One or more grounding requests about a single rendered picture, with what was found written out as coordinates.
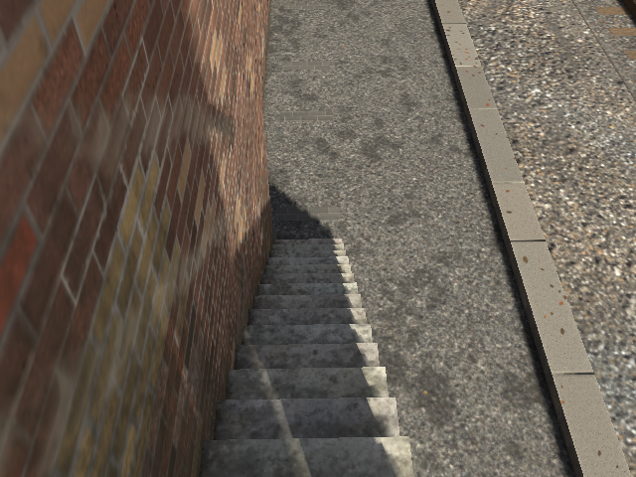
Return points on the stairs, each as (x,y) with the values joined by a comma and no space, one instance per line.
(307,397)

